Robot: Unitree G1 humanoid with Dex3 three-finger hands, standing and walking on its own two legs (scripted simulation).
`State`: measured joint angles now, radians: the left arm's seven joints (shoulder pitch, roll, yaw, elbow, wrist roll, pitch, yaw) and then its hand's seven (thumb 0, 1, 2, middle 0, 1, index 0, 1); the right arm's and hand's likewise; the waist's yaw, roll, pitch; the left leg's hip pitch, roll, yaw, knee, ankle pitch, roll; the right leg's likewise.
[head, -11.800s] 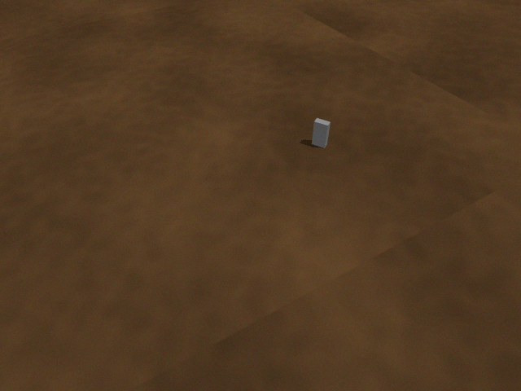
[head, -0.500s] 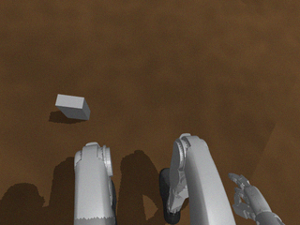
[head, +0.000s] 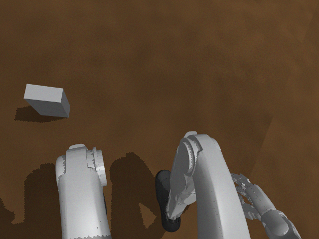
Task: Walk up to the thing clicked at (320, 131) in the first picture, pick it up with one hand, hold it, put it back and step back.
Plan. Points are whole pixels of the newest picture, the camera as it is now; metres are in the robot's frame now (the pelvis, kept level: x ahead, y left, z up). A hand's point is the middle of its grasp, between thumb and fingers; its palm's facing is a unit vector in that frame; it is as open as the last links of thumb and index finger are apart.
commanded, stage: approach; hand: left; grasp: from the side
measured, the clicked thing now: (50, 103) +0.47 +0.26 -0.26
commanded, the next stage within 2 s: close in in 0.14 s
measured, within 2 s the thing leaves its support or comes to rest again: neither
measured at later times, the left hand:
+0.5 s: hand (26, 114) +0.42 +0.30 -0.20, palm faces +0.23 -0.97 +0.06, open 17.6 cm
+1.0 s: hand (48, 112) +0.43 +0.26 -0.22, palm faces +0.22 -0.97 +0.04, open 17.6 cm
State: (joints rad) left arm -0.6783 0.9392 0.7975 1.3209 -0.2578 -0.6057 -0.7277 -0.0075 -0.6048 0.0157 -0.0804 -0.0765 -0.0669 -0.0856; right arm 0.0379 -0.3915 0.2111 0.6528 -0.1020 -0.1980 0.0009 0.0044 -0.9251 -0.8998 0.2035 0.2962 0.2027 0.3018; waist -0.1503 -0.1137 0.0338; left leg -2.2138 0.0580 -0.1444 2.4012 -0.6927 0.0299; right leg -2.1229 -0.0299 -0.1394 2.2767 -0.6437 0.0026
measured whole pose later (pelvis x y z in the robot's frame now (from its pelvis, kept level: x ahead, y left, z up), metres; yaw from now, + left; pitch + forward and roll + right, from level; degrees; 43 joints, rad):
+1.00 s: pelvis -0.01 +0.01 -0.06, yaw -6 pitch +13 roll -17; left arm -0.64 0.81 0.56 1.44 -0.14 -1.09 -0.18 -0.01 -0.61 0.04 -0.07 -0.09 -0.08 -0.08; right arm -0.15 -0.39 0.47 0.58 -0.34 -0.03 0.12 0.00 -0.96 -0.91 0.20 0.30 0.20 0.30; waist -0.25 -0.26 0.29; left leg -2.23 0.05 -0.33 2.65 -0.71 0.03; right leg -2.07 0.02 -0.27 2.40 -0.59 0.04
